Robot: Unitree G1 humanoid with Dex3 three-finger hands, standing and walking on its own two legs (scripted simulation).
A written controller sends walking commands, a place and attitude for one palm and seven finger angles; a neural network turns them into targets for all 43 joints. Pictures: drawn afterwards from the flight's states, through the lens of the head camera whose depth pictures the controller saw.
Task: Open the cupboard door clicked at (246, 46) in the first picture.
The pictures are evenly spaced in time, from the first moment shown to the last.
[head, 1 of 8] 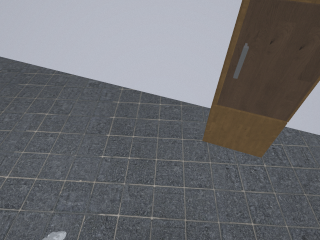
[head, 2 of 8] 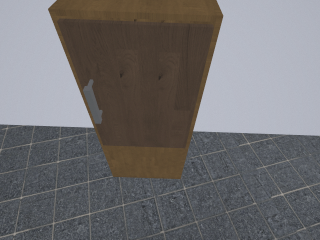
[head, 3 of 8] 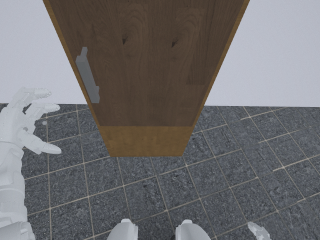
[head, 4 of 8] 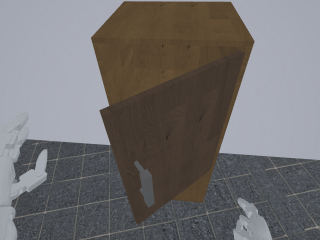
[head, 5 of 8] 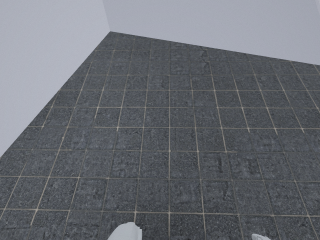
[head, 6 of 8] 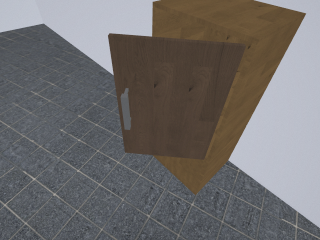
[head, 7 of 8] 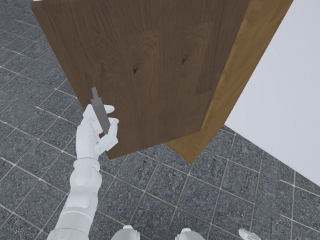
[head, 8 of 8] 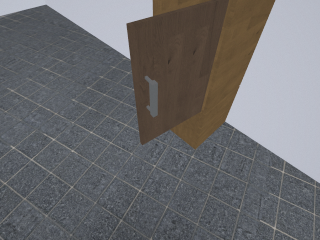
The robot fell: no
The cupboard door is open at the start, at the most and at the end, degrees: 0 82 81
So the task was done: yes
